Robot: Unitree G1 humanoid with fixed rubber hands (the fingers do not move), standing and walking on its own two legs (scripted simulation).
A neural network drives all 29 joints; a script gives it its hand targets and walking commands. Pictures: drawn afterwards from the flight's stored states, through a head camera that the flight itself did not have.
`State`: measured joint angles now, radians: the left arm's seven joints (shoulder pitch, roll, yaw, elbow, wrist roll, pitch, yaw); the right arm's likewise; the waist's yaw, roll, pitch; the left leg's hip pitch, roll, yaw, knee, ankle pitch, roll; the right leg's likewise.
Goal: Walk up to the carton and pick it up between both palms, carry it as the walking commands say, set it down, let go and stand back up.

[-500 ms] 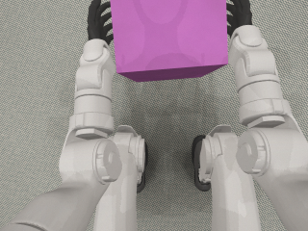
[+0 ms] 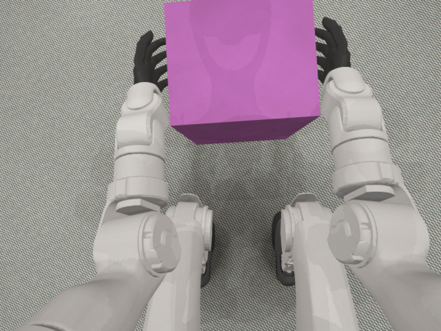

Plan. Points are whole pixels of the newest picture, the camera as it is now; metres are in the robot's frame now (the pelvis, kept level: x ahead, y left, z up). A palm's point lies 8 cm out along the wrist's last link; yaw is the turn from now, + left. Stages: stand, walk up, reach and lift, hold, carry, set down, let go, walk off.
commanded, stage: reach and lift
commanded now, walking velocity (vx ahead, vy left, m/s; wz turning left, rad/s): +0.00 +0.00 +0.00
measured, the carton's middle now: (239, 87) +0.51 +0.00 -0.15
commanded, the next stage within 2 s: none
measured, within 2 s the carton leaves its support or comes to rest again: neither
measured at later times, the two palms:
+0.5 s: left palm (127, 76) +0.48 +0.15 +0.00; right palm (355, 60) +0.49 -0.14 +0.00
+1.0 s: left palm (99, 67) +0.46 +0.14 +0.08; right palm (390, 47) +0.47 -0.15 +0.07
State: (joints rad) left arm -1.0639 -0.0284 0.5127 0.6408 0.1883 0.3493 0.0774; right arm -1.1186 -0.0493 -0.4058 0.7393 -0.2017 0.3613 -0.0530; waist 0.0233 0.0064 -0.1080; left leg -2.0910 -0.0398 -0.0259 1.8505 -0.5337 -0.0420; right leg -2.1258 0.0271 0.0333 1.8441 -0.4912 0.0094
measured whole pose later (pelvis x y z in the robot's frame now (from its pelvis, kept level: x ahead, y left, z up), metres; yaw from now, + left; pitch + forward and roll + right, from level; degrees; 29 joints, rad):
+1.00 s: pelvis +0.03 +0.00 +0.12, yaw -1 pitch +37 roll +1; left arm -0.78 -0.11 0.49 0.58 0.22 0.35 0.05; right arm -0.83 0.05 -0.40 0.68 -0.24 0.35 -0.04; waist 0.03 0.00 -0.21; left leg -1.61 -0.03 -0.03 1.47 -0.50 -0.03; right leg -1.65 0.03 0.04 1.47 -0.47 0.01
